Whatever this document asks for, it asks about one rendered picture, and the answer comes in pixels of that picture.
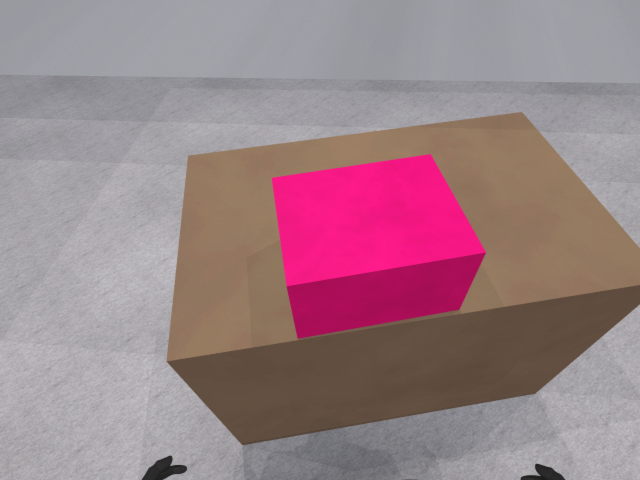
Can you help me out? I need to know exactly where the pedestal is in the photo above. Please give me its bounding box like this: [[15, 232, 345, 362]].
[[166, 112, 640, 445]]

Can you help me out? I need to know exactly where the robot left hand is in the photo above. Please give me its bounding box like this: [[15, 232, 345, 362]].
[[142, 456, 187, 480]]

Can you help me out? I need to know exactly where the carton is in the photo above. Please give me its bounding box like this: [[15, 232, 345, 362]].
[[272, 154, 486, 339]]

